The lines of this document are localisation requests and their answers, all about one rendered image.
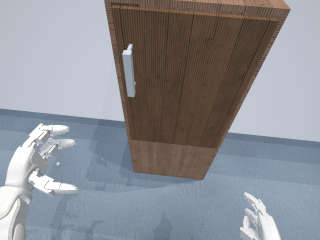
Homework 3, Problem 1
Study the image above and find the left robot hand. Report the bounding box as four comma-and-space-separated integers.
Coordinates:
5, 123, 78, 197

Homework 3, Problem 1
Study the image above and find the right robot hand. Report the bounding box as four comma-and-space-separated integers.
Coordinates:
240, 192, 281, 240

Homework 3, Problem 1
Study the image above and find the left robot forearm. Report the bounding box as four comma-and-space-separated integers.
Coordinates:
0, 185, 33, 240

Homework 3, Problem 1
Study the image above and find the handle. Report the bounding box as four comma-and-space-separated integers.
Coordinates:
122, 44, 136, 97

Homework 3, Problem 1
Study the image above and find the cupboard door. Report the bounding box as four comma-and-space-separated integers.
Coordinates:
111, 5, 279, 149

